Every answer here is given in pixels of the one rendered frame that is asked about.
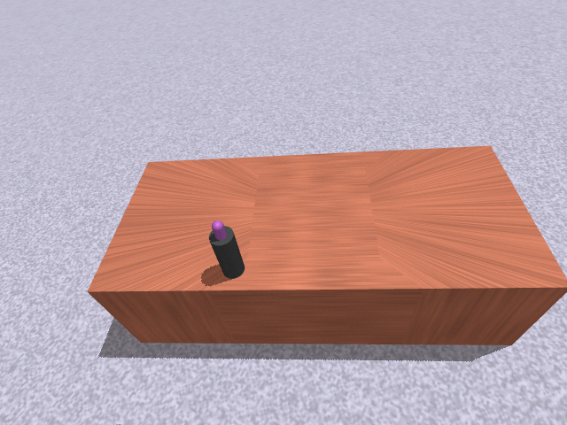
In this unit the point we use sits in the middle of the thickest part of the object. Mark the bottle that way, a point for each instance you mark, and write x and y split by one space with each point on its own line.
226 250

